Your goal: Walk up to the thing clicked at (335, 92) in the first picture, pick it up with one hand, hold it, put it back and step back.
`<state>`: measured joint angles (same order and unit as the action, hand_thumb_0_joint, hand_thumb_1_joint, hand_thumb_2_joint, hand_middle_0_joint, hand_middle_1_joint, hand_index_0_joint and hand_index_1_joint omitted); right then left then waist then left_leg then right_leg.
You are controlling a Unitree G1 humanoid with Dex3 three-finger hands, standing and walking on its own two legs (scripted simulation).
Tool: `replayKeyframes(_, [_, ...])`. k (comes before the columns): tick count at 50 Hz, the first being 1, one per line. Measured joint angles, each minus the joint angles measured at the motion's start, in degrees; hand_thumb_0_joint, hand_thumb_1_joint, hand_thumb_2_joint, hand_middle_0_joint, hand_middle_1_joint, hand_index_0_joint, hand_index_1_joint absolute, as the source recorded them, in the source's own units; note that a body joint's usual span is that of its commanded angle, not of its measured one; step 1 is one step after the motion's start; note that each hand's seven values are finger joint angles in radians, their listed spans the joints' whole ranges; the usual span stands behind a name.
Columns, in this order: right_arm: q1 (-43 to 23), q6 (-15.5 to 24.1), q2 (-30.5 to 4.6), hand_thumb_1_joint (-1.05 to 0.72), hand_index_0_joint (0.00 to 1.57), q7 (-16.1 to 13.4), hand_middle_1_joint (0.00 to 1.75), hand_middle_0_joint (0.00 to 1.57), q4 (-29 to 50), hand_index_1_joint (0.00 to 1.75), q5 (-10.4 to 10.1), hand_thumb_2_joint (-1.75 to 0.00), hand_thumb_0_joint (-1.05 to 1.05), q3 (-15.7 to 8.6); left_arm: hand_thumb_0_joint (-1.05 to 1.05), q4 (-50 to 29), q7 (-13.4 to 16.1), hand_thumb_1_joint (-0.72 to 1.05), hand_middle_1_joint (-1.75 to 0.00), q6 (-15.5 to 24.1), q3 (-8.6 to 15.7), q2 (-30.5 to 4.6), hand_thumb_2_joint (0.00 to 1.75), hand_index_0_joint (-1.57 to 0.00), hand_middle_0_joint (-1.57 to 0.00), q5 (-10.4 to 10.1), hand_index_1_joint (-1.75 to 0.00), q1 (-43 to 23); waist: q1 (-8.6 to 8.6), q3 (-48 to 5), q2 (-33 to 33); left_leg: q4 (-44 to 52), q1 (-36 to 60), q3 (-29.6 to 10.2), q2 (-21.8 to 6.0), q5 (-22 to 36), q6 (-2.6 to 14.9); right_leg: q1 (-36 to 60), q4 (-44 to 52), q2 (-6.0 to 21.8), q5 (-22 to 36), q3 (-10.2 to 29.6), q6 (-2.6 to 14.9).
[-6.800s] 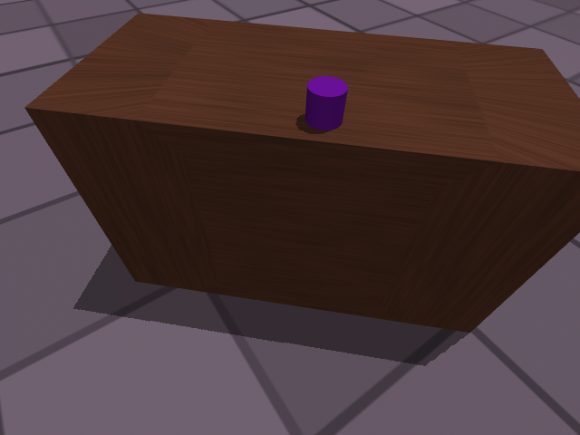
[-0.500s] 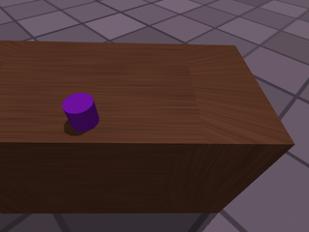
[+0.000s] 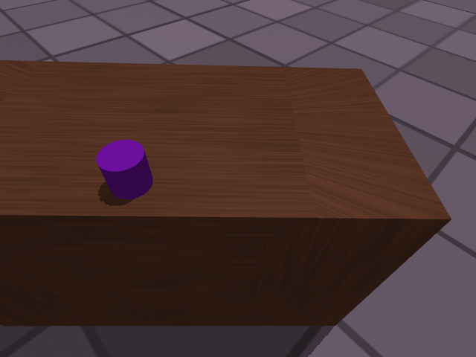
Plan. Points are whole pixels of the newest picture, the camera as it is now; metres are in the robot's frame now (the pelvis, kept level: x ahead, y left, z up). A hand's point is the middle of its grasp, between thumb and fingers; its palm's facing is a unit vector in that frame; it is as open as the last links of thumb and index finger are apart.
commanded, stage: rise first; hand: left
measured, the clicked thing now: (126, 169) +0.44 +0.23 +0.06
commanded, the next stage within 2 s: go down in 2.00 s
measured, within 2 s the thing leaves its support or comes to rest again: neither
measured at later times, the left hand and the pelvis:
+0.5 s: hand (88, 330) +0.18 +0.27 -0.07, palm faces +0.26 -0.90 -0.35, open 15.3 cm; pelvis +0.01 +0.00 -0.01, yaw +1 degrees
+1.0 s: hand (48, 292) +0.19 +0.27 +0.07, palm faces +0.36 -0.82 -0.44, open 17.6 cm; pelvis +0.01 -0.01 -0.01, yaw +1 degrees
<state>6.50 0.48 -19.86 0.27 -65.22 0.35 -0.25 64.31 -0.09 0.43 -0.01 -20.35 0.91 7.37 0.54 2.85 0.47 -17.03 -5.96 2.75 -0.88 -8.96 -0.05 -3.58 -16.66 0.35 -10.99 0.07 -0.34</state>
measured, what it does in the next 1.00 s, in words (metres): stands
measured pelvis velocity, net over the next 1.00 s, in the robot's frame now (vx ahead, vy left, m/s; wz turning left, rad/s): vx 0.01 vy -0.01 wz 0.02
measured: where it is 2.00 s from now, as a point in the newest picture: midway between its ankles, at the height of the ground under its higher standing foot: outside the picture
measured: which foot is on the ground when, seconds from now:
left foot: down 0.00-1.00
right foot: down 0.00-1.00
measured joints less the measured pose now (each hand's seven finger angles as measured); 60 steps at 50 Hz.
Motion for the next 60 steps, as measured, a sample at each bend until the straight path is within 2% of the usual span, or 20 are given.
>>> replayKeyframes(3, [0.14, 0.0, -0.04, -0.9, 0.2, 0.0, 0.29, 0.2, -0.11, 0.29, -0.05, -0.9, 0.01, 0.03, 0.0, 0.07, -0.05, 0.9, -0.3, -0.02, -0.02, 0.07, 0.9, -0.2, -0.2, 0.01, -0.3, 0.03, 0.01, 0.11, 0.03, 0.0, -0.12, -0.04, 0.04, 0.03, 0.01, -0.11, -0.03, 0.04, -0.01, -0.04, -0.02])
replayKeyframes(6, [0.61, 2.32, 0.55, -0.86, 0.17, -1.41, 0.26, 0.17, 5.96, 0.26, -3.82, -0.86, 0.01, 0.1, 0.01, -6.07, 1.38, 0.86, -0.26, 1.3, 0.22, 0.97, 0.85, -0.17, -0.17, -3.4, -0.26, 0.34, 0.41, 1.35, -0.12, -3.4, -3.3, -0.4, 0.06, -1.09, 0.18, -3.13, -3.39, 0.12, -1.23, -0.38, 0.01])
replayKeyframes(10, [-2.9, 5.05, 2.27, -0.71, 0.12, -3.04, 0.17, 0.12, 9.62, 0.17, -5.27, -0.71, 0.01, -2.56, 0.01, -12.06, 2.88, 0.71, -0.18, 3.52, 3.31, 2.75, 0.7, -0.13, -0.14, -5.22, -0.19, -2.76, -0.06, 2.41, -0.31, -6.56, -7.22, -0.35, -0.09, -1.81, 0.22, -7.12, -6.65, 0.04, -1.99, -0.28, 0.03])
replayKeyframes(15, [-3.7, 5.41, 3.95, -0.45, 0.08, -3.85, 0.1, 0.08, 14.17, 0.1, -4.0, -0.46, 0.01, -5.6, 0.0, -18.81, 3.68, 0.43, -0.12, 3.98, 6.72, 3.64, 0.46, -0.1, -0.11, -3.64, -0.12, -3.44, -0.52, -0.62, -0.49, -7.2, -9.4, -0.56, 0.03, -2.04, 0.32, -9.2, -7.28, 0.16, -2.28, -0.48, -0.03])
replayKeyframes(21, [1.82, 3.47, 5.14, -0.12, 0.07, -3.9, 0.06, 0.06, 20.68, 0.06, -3.85, -0.25, 0.01, -4.8, 0.0, -29.96, 4.07, 0.11, -0.08, 2.55, 8.24, 3.24, 0.25, -0.08, -0.08, -3.6, -0.08, 3.53, -1.25, -3.77, -0.68, -5.75, -7.15, -0.47, 0.31, -2.51, 0.32, -7.01, -5.96, 0.41, -2.83, -0.43, -0.11])
replayKeyframes(27, [6.33, 2.78, 6.38, 0.17, 0.06, -4.23, 0.05, 0.06, 27.77, 0.05, -3.59, -0.13, 0.0, -3.26, 0.0, -41.12, 4.87, -0.19, -0.05, 2.08, 9.18, 3.1, 0.12, -0.06, -0.06, -3.74, -0.05, 9.26, -1.84, -2.83, -1.27, -5.53, -4.86, -0.57, 0.48, -3.19, 0.32, -4.64, -5.68, 0.58, -3.52, -0.55, -0.12])
replayKeyframes(30, [6.72, 3.15, 6.65, 0.29, 0.06, -4.3, 0.05, 0.06, 29.38, 0.05, -3.06, -0.09, 0.0, -3.27, 0.0, -46.94, 5.09, -0.32, -0.05, 2.33, 9.96, 3.12, 0.08, -0.05, -0.05, -3.68, -0.05, 10.88, -2.23, -2.1, -1.67, -5.47, -4.09, -0.58, 0.48, -3.35, 0.3, -3.82, -5.54, 0.58, -3.65, -0.57, -0.1])
replayKeyframes(33, [6.49, 3.47, 6.55, 0.37, 0.06, -4.28, 0.05, 0.06, 29.58, 0.05, -2.55, -0.06, 0.0, -4.35, -0.01, -52.58, 5.07, -0.41, -0.05, 2.62, 11.0, 2.9, 0.05, -0.05, -0.05, -3.65, -0.05, 12.34, -2.56, -1.85, -2.2, -5.33, -3.33, -0.61, 0.5, -3.5, 0.29, -3.02, -5.32, 0.59, -3.75, -0.6, -0.1])
replayKeyframes(36, [7.02, 3.64, 6.16, 0.42, 0.06, -4.18, 0.05, 0.06, 29.54, 0.05, -2.44, -0.05, 0.0, -5.54, -0.01, -57.93, 4.67, -0.47, -0.05, 3.26, 11.92, 2.44, 0.03, -0.05, -0.05, -3.77, -0.05, 14.36, -2.65, -2.12, -2.67, -5.18, -2.62, -0.74, 0.57, -3.66, 0.28, -2.25, -5.17, 0.65, -3.97, -0.74, -0.13])
replayKeyframes(41, [7.66, 2.48, 6.02, 0.47, 0.06, -3.67, 0.05, 0.06, 28.97, 0.05, -2.5, -0.03, 0.0, -6.13, -0.01, -63.44, 3.62, -0.52, -0.04, 4.53, 13.49, 1.79, 0.01, -0.05, -0.05, -3.93, -0.04, 16.25, -2.92, -1.8, -2.91, -4.98, -1.59, -0.89, 0.55, -3.73, 0.11, -1.39, -5.44, 0.63, -4.38, -0.89, 0.01])
replayKeyframes(52, [5.93, 2.47, 5.58, 0.5, 0.06, -3.64, 0.05, 0.06, 25.67, 0.05, -1.81, -0.02, -0.01, -8.53, -0.02, -70.4, 2.58, -0.55, -0.04, 7.72, 17.36, 0.28, 0.0, -0.05, -0.05, -3.87, -0.04, 17.29, -3.64, -0.29, -3.41, -4.71, -1.1, -1.55, 0.34, -3.0, -0.34, -1.01, -5.9, 0.38, -4.28, -1.55, 0.5])
replayKeyframes(60, [5.53, 2.83, 5.96, 0.49, 0.06, -3.67, 0.05, 0.06, 25.13, 0.05, -1.82, -0.03, -0.01, -8.74, -0.02, -72.92, 2.08, -0.56, -0.04, 10.49, 19.65, -0.65, 0.0, -0.06, -0.06, -3.8, -0.04, 17.43, -4.14, -0.25, -3.42, -4.39, -1.23, -2.2, 0.37, -2.28, -0.55, -1.13, -6.07, 0.39, -4.07, -2.2, 0.73])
